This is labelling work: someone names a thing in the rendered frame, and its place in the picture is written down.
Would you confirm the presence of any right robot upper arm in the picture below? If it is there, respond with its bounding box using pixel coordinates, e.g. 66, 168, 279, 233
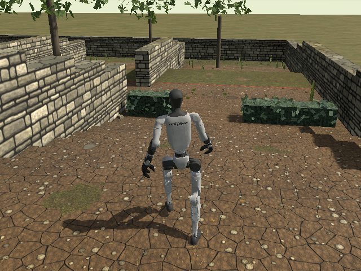
189, 112, 208, 141

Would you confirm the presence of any robot left hand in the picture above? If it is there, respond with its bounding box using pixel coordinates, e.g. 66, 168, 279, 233
142, 163, 155, 178

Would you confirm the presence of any robot torso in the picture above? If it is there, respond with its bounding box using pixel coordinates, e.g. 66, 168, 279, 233
165, 110, 191, 169

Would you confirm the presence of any right robot thigh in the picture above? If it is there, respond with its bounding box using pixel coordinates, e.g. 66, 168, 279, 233
189, 158, 201, 206

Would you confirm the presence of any right robot forearm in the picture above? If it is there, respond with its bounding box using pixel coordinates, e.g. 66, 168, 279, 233
204, 132, 212, 148

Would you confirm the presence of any robot right hand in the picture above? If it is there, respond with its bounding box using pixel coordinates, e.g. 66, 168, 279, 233
200, 145, 213, 154

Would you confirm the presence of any left robot upper arm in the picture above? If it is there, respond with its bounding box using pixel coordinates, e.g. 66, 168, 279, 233
152, 115, 166, 148

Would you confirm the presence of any left robot forearm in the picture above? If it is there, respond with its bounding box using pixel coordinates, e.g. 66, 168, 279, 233
143, 139, 156, 165

